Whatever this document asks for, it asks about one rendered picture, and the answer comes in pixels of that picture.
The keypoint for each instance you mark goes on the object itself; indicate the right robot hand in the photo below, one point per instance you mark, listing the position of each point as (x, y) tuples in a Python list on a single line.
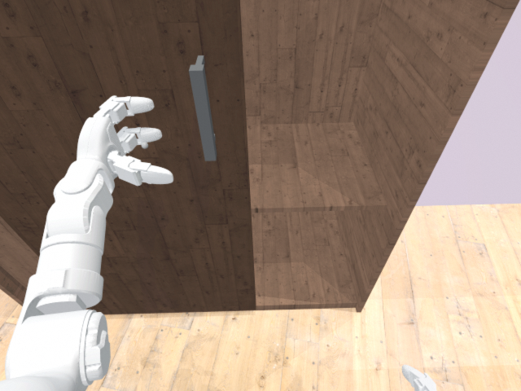
[(418, 380)]

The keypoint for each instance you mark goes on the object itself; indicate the robot left upper arm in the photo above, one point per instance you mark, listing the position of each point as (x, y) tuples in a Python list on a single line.
[(59, 352)]

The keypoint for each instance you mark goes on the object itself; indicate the left robot hand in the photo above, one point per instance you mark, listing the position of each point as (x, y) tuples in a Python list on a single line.
[(99, 141)]

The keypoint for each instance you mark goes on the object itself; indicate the wardrobe door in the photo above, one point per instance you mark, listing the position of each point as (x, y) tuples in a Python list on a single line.
[(16, 257), (185, 246)]

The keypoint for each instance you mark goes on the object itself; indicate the robot left forearm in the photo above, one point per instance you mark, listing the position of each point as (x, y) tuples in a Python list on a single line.
[(68, 271)]

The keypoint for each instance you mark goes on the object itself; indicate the handle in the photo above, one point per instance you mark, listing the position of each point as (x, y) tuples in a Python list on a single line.
[(202, 107)]

